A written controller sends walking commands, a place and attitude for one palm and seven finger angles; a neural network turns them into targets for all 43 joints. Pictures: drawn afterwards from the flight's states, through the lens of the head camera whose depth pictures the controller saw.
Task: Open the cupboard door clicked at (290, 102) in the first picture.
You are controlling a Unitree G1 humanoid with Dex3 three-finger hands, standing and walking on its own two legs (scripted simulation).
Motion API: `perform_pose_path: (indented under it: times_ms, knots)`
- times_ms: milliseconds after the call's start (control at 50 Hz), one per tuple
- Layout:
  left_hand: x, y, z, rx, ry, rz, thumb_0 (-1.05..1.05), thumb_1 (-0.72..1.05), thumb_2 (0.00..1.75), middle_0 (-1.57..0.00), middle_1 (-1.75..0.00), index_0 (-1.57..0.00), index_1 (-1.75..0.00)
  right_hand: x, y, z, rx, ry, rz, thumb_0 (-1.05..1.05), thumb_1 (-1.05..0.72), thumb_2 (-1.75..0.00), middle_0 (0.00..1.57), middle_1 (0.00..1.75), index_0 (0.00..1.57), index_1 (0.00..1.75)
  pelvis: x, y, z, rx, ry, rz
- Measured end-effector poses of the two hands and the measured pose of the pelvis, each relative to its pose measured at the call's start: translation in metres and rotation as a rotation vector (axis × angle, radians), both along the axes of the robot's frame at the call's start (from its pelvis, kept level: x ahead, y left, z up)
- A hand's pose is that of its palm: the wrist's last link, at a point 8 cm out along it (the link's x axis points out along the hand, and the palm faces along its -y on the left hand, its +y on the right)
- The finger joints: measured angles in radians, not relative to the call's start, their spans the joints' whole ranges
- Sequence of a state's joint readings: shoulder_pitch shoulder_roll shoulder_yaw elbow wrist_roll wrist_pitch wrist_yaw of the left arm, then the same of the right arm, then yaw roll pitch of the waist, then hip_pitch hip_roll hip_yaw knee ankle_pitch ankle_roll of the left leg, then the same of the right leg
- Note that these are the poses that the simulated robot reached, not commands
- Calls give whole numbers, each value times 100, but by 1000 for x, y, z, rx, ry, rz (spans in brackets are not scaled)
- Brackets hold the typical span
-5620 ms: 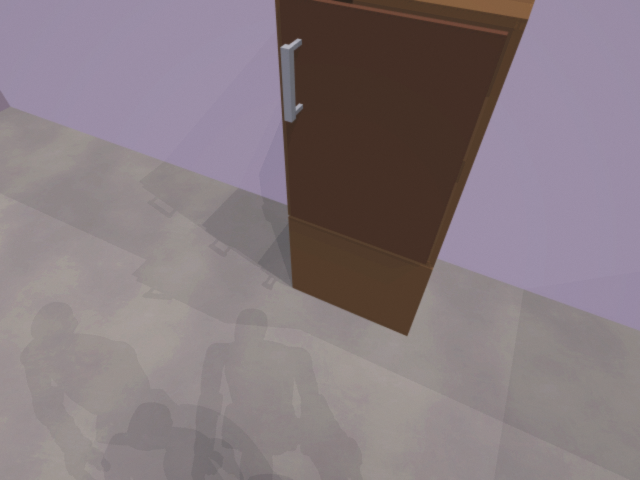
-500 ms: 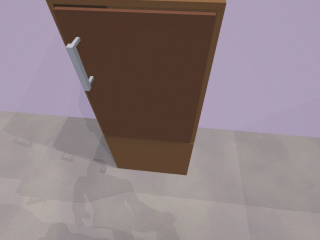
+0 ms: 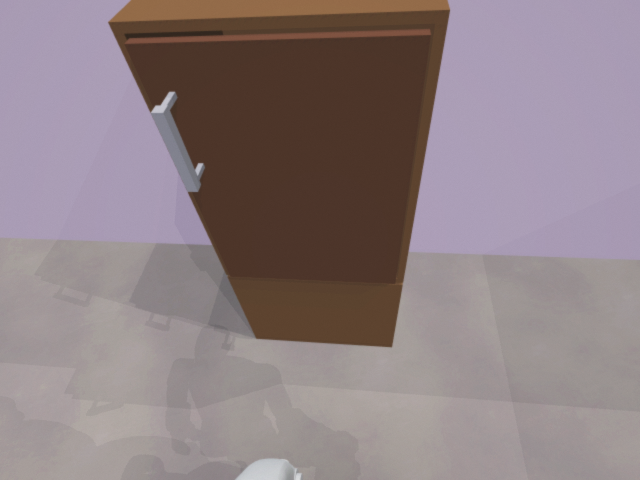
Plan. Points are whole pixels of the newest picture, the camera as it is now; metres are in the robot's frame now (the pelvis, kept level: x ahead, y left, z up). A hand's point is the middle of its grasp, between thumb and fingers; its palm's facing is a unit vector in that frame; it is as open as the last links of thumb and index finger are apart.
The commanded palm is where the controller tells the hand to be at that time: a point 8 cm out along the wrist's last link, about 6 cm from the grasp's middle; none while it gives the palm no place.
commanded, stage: shuffle to correct the standing spot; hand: left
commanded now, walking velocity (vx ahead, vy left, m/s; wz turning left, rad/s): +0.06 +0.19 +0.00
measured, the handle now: (182, 144) +0.58 +0.27 +0.09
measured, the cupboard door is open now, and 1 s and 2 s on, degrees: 0 0 0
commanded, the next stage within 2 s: come to a stop and stand still in 0.18 s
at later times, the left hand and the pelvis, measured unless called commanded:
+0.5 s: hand out of the picture +0.01 +0.31 -0.19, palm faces +0.09 -0.97 -0.21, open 7.4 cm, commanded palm none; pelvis +0.01 +0.11 +0.00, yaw +1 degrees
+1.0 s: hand out of the picture +0.04 +0.23 -0.16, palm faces +0.04 -0.97 -0.24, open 7.2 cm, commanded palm none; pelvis -0.01 +0.04 +0.00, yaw +1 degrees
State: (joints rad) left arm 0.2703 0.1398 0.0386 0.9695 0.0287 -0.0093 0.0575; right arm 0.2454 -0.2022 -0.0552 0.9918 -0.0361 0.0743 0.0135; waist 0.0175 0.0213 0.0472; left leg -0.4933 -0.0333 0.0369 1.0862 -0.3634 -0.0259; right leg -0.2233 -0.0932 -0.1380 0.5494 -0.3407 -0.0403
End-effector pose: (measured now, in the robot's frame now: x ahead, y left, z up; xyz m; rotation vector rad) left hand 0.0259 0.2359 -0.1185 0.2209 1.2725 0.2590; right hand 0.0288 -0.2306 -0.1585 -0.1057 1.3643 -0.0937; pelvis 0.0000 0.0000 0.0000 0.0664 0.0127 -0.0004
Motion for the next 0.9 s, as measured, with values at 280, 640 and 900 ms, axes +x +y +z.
perform_pose_path:
  times_ms: [280,640,900]
  knots:
    - [-63,73,-16,-59,145,83,0,90,89,-20,-30,-21,-30,53,52,21,-74,-102,72,1,-91,-90,20,30,19,30,4,68,-2,-13,8,8]
    - [8,108,-34,-153,54,-16,0,91,89,-19,-29,-20,-30,-3,119,34,-133,-65,-23,0,-93,-90,21,30,20,30,4,113,3,-64,-6,-6]
    - [23,54,-19,-76,-20,-80,0,92,89,-20,-29,-20,-30,-101,70,3,-43,155,-122,1,-91,-90,20,30,20,30,-15,59,-6,-56,-12,-2]
